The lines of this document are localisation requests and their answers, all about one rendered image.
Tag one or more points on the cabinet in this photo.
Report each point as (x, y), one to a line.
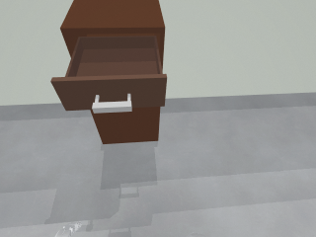
(119, 18)

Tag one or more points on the robot left hand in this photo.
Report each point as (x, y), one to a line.
(69, 229)

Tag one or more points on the handle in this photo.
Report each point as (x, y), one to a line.
(112, 107)

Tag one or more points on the drawer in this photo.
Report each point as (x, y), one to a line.
(113, 67)

